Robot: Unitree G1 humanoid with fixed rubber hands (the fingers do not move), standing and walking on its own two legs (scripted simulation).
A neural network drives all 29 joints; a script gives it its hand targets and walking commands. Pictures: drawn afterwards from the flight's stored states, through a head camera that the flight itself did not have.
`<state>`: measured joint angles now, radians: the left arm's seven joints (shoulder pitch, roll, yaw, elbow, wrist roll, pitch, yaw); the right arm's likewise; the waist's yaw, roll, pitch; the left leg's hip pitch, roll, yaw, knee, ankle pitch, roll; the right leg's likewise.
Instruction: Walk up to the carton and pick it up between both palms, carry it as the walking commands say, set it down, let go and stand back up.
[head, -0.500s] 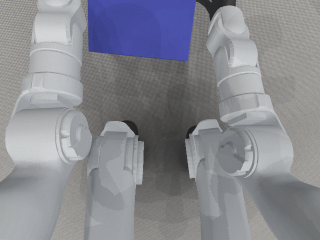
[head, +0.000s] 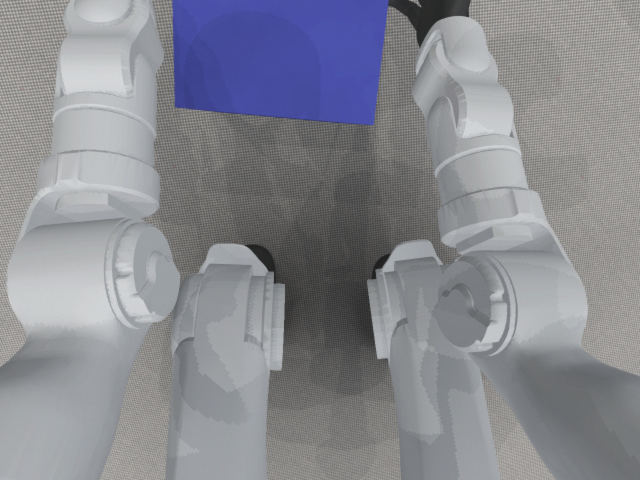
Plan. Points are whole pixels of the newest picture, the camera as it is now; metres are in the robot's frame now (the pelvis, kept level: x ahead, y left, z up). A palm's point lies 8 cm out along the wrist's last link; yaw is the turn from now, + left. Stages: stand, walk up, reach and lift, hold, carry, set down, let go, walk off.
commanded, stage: set down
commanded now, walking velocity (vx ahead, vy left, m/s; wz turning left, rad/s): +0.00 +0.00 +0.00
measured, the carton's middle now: out of the picture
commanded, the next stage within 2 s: none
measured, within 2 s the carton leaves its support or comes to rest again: neither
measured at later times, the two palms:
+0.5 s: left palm (131, 37) +0.49 +0.22 -0.24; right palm (455, 47) +0.51 -0.10 -0.23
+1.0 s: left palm out of the picture +0.51 +0.25 -0.18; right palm (483, 8) +0.53 -0.10 -0.17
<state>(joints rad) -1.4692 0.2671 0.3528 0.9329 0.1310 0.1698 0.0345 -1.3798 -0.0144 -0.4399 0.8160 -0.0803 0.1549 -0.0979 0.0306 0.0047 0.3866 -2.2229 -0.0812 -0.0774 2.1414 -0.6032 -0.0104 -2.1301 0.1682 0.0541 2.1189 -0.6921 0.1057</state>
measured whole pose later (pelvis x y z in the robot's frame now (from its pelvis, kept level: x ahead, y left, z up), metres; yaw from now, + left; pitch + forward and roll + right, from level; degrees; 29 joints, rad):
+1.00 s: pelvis -0.02 -0.01 -0.01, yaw +1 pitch +31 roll -4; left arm -1.46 0.45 0.22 0.96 -0.12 0.17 0.05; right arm -1.37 -0.24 -0.08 0.72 0.22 0.21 -0.24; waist 0.05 0.00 0.53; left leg -2.13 -0.06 -0.07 2.17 -0.58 -0.02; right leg -2.06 0.16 0.04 2.15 -0.65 0.11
